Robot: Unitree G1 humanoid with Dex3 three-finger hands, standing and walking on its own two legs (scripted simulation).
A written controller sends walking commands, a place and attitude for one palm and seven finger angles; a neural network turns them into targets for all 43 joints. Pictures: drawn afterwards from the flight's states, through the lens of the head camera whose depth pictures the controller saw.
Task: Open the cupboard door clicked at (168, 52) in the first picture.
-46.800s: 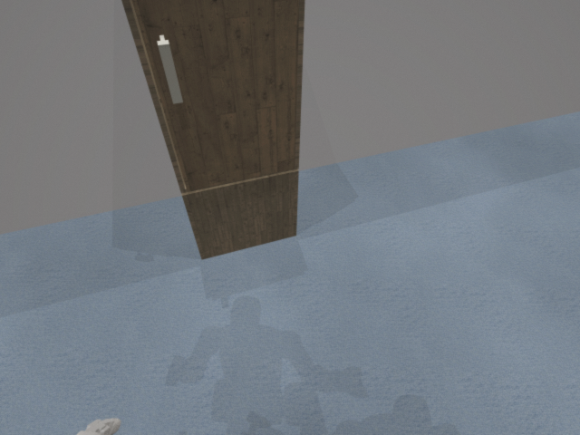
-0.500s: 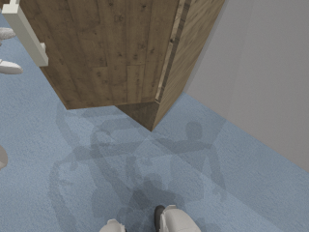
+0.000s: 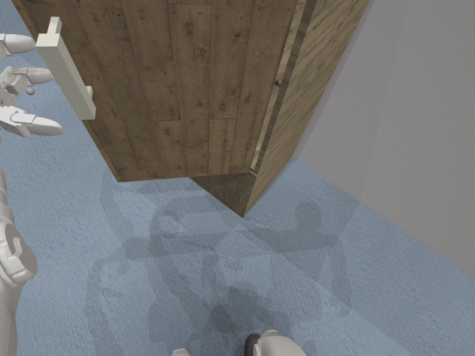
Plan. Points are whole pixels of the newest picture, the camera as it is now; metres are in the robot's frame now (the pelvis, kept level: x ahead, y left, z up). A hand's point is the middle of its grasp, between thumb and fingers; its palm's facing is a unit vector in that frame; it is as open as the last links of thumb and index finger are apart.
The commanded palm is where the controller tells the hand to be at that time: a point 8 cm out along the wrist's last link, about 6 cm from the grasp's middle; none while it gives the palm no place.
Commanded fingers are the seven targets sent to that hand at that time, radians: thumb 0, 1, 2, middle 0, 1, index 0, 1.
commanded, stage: move the hooked fingers beside the handle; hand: left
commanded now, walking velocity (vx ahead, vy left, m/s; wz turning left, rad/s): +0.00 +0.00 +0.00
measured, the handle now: (72, 72) +0.54 +0.23 +0.11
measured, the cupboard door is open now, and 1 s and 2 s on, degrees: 45 45 44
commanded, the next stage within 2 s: slide the fingers in behind the handle in 0.78 s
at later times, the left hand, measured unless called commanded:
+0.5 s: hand (33, 90) +0.50 +0.27 +0.12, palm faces +0.06 -1.00 +0.00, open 13.9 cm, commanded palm +0.48 +0.32 +0.11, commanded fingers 0.00 -0.50 0.30 -0.30 -1.20 -0.30 -1.20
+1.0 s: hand (26, 99) +0.49 +0.28 +0.11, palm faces +0.04 -1.00 +0.01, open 14.0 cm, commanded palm +0.47 +0.32 +0.11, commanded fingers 0.00 -0.50 0.30 -0.30 -1.20 -0.30 -1.20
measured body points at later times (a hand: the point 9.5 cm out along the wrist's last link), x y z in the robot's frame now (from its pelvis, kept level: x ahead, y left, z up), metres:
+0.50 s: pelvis -0.03 -0.01 -0.01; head +0.12 +0.02 +0.42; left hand +0.49 +0.33 +0.12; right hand -0.05 -0.29 -0.10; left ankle -0.07 +0.08 -0.70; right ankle +0.01 -0.13 -0.70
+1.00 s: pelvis -0.02 +0.00 -0.01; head +0.11 +0.04 +0.42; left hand +0.48 +0.34 +0.11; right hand -0.03 -0.27 -0.10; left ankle -0.07 +0.08 -0.70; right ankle +0.01 -0.13 -0.70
